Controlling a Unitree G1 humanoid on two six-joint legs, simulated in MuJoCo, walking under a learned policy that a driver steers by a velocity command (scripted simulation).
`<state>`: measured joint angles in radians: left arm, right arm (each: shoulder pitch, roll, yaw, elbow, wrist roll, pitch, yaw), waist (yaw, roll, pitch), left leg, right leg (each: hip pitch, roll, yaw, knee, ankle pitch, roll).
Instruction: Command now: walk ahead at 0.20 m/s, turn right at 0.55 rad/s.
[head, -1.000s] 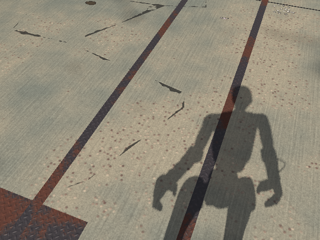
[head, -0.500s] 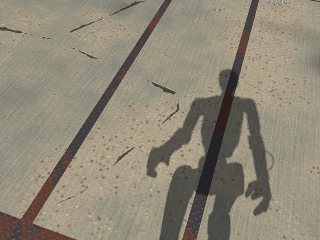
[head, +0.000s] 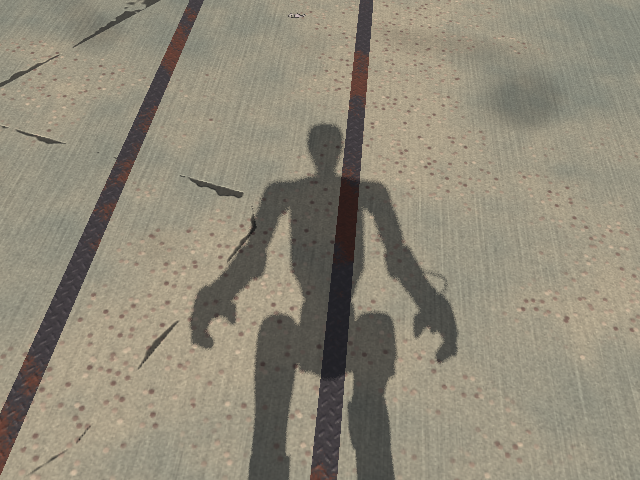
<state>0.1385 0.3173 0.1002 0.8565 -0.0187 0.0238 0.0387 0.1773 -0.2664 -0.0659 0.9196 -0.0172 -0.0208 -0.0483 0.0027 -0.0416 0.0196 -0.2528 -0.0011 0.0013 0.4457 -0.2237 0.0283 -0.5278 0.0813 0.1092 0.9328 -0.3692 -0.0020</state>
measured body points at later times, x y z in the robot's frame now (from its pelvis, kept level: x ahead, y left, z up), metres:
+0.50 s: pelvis +0.14 -0.11 -0.02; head +0.18 -0.13 +0.43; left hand +0.41 +0.09 -0.11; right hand +0.08 -0.40 -0.15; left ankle +0.04 +0.09 -0.67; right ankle +0.17 -0.20 -0.74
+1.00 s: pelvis +0.43 -0.20 -0.03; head +0.46 -0.22 +0.42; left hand +0.52 +0.07 -0.15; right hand +0.56 -0.49 -0.12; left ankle +0.55 -0.17 -0.74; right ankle +0.19 -0.22 -0.69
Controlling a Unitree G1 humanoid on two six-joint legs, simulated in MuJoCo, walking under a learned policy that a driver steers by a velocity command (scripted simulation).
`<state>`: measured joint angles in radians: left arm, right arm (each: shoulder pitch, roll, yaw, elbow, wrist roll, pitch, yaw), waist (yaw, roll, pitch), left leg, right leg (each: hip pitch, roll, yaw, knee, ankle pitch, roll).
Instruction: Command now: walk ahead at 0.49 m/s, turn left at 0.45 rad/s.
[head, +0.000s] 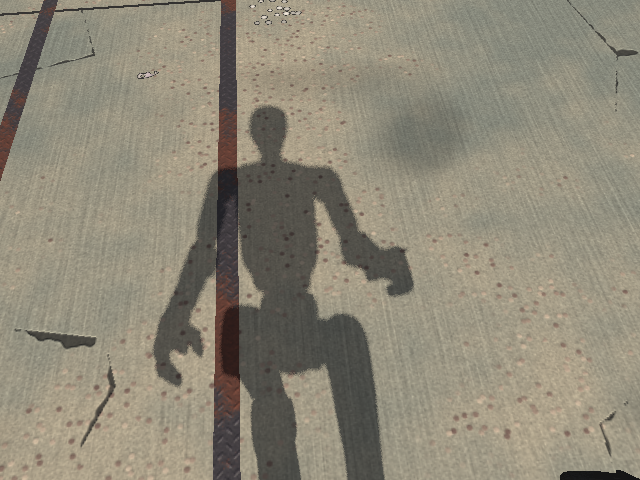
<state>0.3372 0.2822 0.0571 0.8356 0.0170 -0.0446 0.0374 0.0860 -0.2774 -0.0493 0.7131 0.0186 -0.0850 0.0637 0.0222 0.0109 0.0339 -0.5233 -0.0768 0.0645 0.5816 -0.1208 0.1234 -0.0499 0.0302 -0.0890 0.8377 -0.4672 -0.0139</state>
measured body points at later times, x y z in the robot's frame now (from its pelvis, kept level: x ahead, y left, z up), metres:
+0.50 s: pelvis +0.30 -0.05 +0.01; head +0.32 -0.05 +0.46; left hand +0.39 +0.25 -0.06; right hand +0.46 -0.30 -0.10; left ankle +0.15 +0.05 -0.63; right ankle +0.39 -0.14 -0.71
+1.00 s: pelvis +0.52 +0.09 +0.00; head +0.56 +0.12 +0.45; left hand +0.39 +0.36 -0.12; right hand +0.84 +0.01 -0.07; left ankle +0.55 +0.20 -0.71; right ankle +0.45 -0.13 -0.62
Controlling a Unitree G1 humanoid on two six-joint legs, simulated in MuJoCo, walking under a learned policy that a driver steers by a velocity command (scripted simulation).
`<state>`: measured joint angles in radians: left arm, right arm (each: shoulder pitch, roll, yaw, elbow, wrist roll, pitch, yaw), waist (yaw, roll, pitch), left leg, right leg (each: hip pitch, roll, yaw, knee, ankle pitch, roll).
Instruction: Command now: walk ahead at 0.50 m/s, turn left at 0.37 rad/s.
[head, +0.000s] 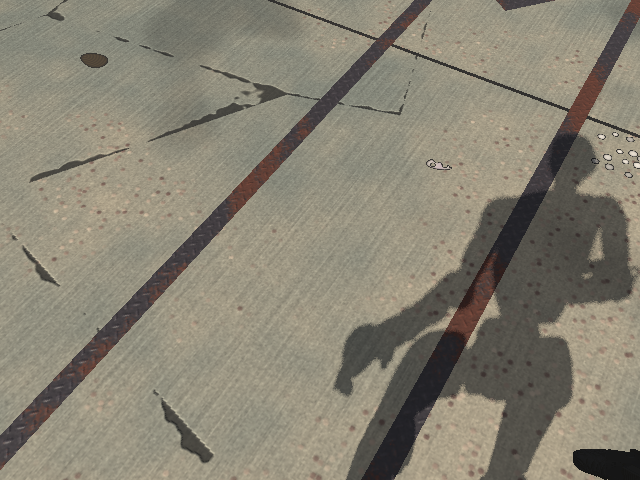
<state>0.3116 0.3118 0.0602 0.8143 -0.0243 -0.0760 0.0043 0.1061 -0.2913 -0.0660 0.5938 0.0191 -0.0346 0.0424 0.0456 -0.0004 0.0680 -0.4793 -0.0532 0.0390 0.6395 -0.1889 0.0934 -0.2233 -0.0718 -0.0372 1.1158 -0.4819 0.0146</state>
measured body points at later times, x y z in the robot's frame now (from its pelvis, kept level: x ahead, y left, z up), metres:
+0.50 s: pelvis +0.29 -0.06 +0.00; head +0.33 -0.07 +0.44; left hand +0.51 +0.16 -0.09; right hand +0.30 -0.36 -0.13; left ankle +0.10 +0.07 -0.69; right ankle +0.39 -0.16 -0.72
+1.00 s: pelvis +0.46 -0.08 +0.02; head +0.48 -0.07 +0.47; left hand +0.64 +0.14 -0.11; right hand +0.54 -0.36 -0.09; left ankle +0.55 +0.04 -0.72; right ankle +0.39 -0.16 -0.72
